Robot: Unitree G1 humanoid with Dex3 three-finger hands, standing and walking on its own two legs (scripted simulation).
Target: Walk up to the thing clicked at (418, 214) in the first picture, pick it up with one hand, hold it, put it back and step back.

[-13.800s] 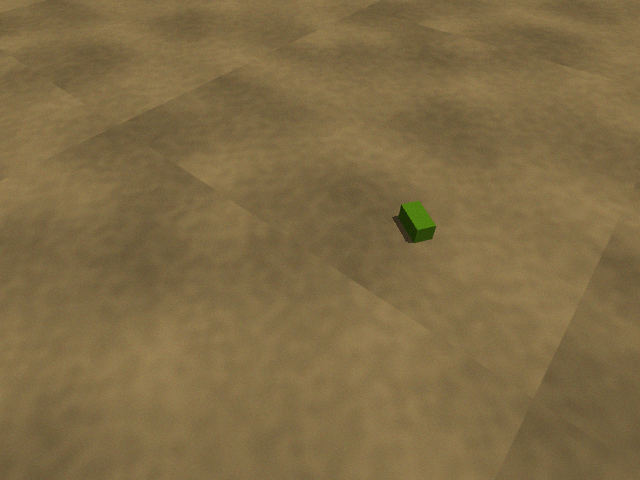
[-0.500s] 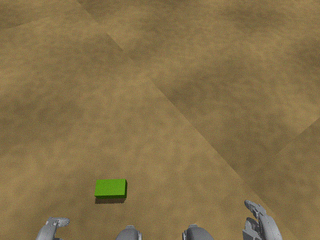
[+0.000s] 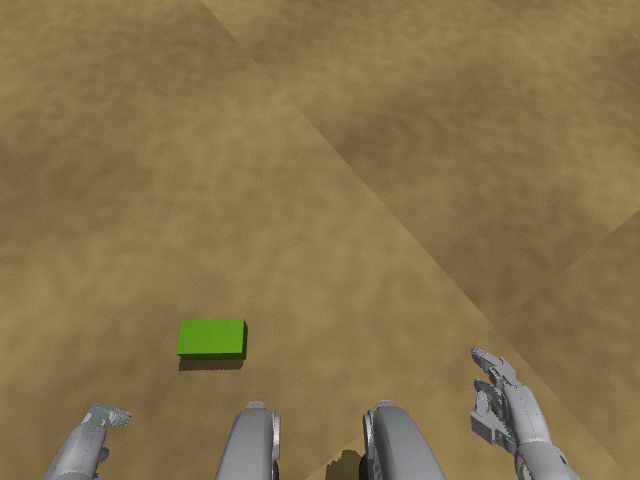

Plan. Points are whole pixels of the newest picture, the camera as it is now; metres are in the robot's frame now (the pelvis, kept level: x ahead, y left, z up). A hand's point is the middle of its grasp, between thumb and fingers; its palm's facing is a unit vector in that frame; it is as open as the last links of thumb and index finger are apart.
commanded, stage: rise first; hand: left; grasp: from above
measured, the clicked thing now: (214, 340) +0.44 +0.26 -0.59
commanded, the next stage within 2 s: approach in 1.70 s
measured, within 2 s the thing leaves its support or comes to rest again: neither
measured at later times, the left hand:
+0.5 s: hand (157, 389) +0.28 +0.30 -0.34, palm faces -0.48 -0.31 -0.82, open 14.0 cm
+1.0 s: hand (172, 365) +0.34 +0.30 -0.42, palm faces -0.47 -0.07 -0.88, open 14.1 cm
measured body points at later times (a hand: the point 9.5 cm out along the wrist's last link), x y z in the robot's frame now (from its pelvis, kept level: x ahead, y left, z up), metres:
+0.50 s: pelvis -0.07 -0.01 -0.20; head +0.14 +0.01 +0.20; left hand +0.31 +0.31 -0.29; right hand +0.07 -0.28 -0.33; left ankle +0.02 +0.12 -0.60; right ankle +0.02 -0.14 -0.60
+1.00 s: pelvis -0.07 +0.00 -0.27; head +0.14 +0.05 +0.12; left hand +0.36 +0.30 -0.37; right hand +0.00 -0.29 -0.39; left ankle +0.02 +0.12 -0.60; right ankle +0.02 -0.14 -0.60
